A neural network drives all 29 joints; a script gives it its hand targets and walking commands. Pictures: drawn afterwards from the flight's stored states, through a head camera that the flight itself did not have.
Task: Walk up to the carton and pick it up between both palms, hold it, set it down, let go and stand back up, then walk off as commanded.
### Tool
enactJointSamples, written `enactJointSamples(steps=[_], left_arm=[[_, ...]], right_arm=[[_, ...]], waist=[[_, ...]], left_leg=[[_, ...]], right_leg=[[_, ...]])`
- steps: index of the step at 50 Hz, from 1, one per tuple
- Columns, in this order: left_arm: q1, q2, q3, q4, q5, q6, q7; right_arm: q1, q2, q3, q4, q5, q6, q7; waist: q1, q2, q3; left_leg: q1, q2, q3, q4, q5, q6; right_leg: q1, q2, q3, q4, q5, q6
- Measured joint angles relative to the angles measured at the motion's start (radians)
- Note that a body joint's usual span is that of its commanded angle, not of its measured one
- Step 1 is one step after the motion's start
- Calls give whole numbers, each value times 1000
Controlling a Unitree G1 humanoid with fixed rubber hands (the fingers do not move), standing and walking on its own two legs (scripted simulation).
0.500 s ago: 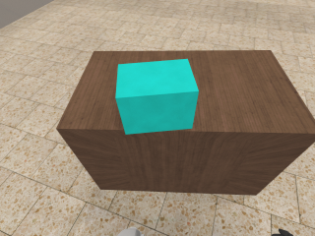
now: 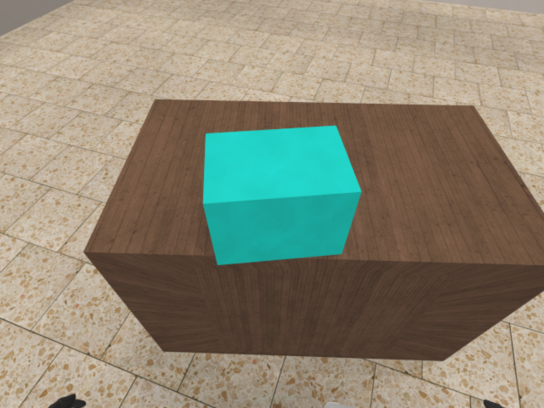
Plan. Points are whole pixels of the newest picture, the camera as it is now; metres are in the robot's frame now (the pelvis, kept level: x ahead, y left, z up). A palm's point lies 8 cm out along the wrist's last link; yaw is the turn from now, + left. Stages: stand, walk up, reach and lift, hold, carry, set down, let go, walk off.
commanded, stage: walk up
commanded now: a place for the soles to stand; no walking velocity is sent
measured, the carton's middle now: (276, 196) +0.49 +0.00 +0.00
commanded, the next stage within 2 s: none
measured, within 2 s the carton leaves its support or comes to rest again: neither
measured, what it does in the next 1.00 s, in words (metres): steps on the spot: left foot, then right foot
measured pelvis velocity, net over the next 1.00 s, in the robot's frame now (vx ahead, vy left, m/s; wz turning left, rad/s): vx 0.05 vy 0.02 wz -0.03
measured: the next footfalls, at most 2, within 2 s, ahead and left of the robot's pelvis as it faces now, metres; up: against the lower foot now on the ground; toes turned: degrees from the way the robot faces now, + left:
left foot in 0.30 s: +0.13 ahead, +0.14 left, +0.00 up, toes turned +1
right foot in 0.58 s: +0.12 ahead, -0.12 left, +0.00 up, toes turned -3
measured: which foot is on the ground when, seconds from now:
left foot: down 0.00-0.00, up 0.02-0.28, down 0.30-1.00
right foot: down 0.00-0.30, up 0.32-0.56, down 0.58-1.00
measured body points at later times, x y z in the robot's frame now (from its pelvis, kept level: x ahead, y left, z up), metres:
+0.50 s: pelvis +0.04 +0.03 +0.00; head +0.07 +0.04 +0.45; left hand +0.15 +0.35 -0.08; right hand +0.14 -0.30 -0.08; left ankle +0.08 +0.14 -0.70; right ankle +0.05 -0.12 -0.68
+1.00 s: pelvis +0.05 +0.02 +0.00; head +0.08 +0.01 +0.45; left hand +0.17 +0.33 -0.08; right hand +0.15 -0.31 -0.10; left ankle +0.08 +0.14 -0.70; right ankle +0.08 -0.12 -0.70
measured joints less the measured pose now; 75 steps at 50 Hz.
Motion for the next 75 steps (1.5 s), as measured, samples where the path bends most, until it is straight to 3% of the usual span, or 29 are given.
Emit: enactJointSamples(steps=[4,6,11,15,21,26,30,37,41,45,49,62,67,70,75], left_arm=[[37,-23,0,1,0,-7,3],[59,-24,0,1,0,-1,3],[68,-23,0,1,0,17,3],[49,-23,0,1,0,44,3],[-6,-43,0,0,0,75,4],[-21,-31,0,0,0,61,4],[-18,-31,0,0,0,36,6],[-11,-46,0,1,0,38,8],[-27,-50,0,1,0,66,8],[-35,-48,0,0,0,69,8],[-33,-43,0,0,0,44,8],[-37,-50,0,0,0,28,8],[-9,-47,0,1,0,22,13],[-10,-43,0,1,0,37,15],[-29,-40,0,0,0,59,16]], right_arm=[[-3,0,8,-2,0,26,0],[-10,0,8,-4,0,26,0],[-11,-1,8,-5,0,26,0],[-10,-1,6,-6,0,18,-4],[-10,1,6,-2,0,13,-17],[-10,1,6,-2,0,13,-17],[-12,1,5,-2,0,19,-17],[-12,1,9,-2,0,37,-17],[-12,1,9,1,0,27,-17],[-12,1,9,1,0,20,-17],[-12,1,9,1,0,23,-17],[-13,1,9,1,0,17,-18],[-19,1,9,1,0,29,-17],[-19,1,9,1,0,26,-17],[-19,1,9,1,0,23,-17]], waist=[[0,22,-8],[0,24,-9],[-1,35,-10],[-1,34,-2],[0,11,12],[0,10,16],[0,13,20],[-1,29,18],[-1,28,17],[0,25,9],[0,14,8],[0,12,-13],[0,15,-15],[-1,19,-14],[0,19,-11]], left_leg=[[-91,-13,-5,193,-15,0],[-121,-17,-6,212,-15,0],[-151,9,-6,186,-28,0],[-92,3,-6,-9,23,0],[-52,-4,3,-1,52,6],[-51,3,6,-1,47,6],[-66,3,15,24,37,6],[-70,-1,14,53,-44,6],[-53,-2,15,10,47,6],[-48,6,15,9,32,6],[-52,5,18,13,29,0],[-53,5,19,9,17,0],[-63,-2,18,38,-53,0],[-58,0,20,16,25,0],[-32,9,20,18,-3,10]], right_leg=[[1,2,-6,22,-6,0],[1,-3,5,22,-17,0],[0,-3,11,22,-27,0],[0,-5,12,47,-45,0],[-9,9,44,197,-136,0],[-8,9,40,189,-142,0],[19,12,21,35,-50,1],[19,6,24,48,-47,2],[20,7,26,65,-65,2],[19,8,27,97,-146,2],[25,9,34,53,-52,5],[25,8,30,48,-70,8],[25,1,43,48,-83,9],[25,0,45,57,-85,10],[19,5,27,138,-207,10]])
